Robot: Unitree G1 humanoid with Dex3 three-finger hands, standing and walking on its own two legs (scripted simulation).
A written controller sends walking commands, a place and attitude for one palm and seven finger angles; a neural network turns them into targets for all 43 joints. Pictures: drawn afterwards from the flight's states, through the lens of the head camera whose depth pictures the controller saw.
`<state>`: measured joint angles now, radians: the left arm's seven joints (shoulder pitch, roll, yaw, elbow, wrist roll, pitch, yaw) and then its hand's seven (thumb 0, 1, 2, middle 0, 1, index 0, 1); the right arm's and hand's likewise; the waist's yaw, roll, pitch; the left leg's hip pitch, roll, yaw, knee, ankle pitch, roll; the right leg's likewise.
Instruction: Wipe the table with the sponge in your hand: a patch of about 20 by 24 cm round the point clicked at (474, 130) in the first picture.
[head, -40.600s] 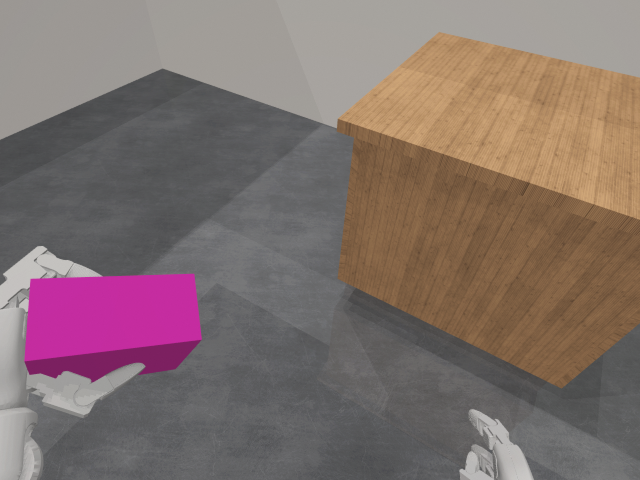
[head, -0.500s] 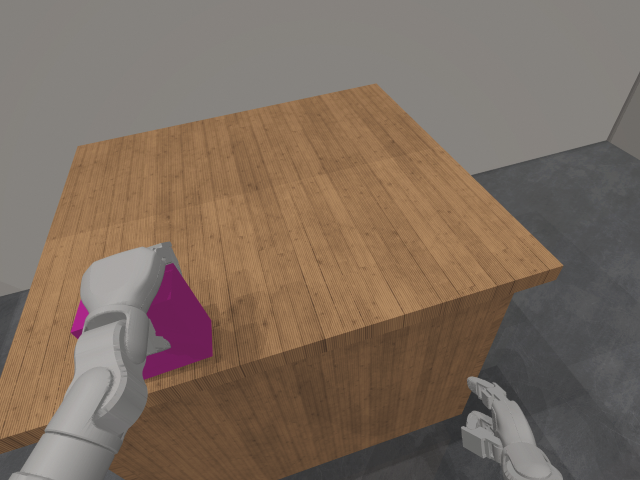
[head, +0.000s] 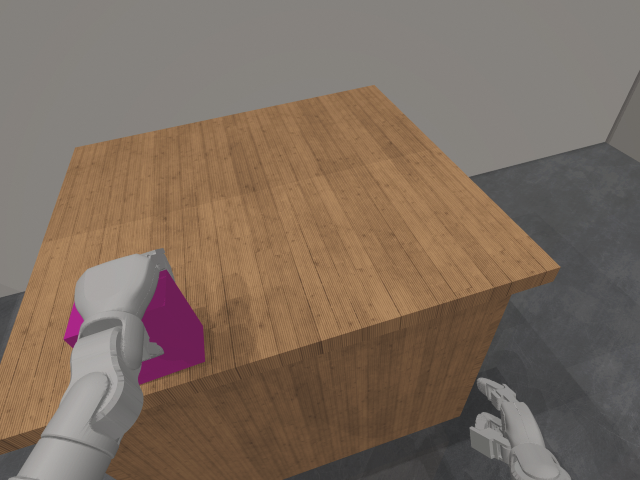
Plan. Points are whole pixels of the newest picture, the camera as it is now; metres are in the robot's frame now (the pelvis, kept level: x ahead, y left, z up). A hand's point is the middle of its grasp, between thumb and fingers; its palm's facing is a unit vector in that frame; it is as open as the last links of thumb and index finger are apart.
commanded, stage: wipe forward along the first lane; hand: left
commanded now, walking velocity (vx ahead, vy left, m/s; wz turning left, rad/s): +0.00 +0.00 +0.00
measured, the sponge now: (150, 340) +0.26 +0.29 +0.03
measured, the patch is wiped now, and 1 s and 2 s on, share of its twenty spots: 0.00 0.40 0.50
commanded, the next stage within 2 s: slide across to the middle lane in 1.42 s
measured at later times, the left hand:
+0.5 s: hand (147, 280) +0.32 +0.30 +0.08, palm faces -0.05 -0.02 -1.00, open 10.5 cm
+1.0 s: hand (145, 255) +0.37 +0.33 +0.09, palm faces -0.09 +0.00 -1.00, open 10.5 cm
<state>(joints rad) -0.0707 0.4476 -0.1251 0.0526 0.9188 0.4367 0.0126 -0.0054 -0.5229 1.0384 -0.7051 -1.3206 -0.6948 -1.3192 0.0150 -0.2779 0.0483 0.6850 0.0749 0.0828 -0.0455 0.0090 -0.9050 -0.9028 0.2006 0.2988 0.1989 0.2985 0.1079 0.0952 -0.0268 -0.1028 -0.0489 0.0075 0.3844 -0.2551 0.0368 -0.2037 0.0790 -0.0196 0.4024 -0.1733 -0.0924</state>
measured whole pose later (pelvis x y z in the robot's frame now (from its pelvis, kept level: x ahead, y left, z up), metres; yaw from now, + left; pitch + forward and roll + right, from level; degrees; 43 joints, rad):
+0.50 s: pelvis -0.01 -0.01 +0.00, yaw +0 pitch +2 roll +1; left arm -0.34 0.49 -0.08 0.43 0.94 0.31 0.02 -0.01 -0.53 1.04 -0.71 -1.32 -0.70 -1.32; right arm 0.12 -0.30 0.03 0.72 0.09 0.08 -0.08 0.01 -0.90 -0.90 0.20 0.30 0.20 0.30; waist 0.07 0.08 -0.04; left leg -0.21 -0.05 0.00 0.43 -0.26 0.03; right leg -0.30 0.08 -0.03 0.42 -0.17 -0.10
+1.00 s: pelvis -0.01 +0.00 -0.01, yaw +1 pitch +6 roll +1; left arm -0.59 0.57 -0.04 0.78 0.96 0.19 0.05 0.01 -0.53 1.04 -0.71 -1.32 -0.70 -1.32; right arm 0.17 -0.29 0.03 0.72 0.10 0.08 -0.08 0.01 -0.90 -0.90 0.20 0.30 0.20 0.30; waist 0.02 0.06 -0.06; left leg -0.33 -0.04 -0.01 0.48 -0.26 0.03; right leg -0.40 0.08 -0.04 0.44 -0.16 -0.09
